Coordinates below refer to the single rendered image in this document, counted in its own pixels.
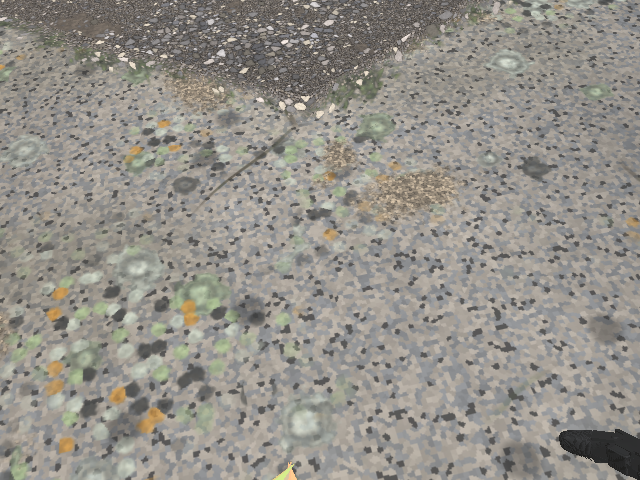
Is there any robot right hand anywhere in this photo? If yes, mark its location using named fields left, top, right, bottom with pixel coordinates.
left=559, top=429, right=640, bottom=480

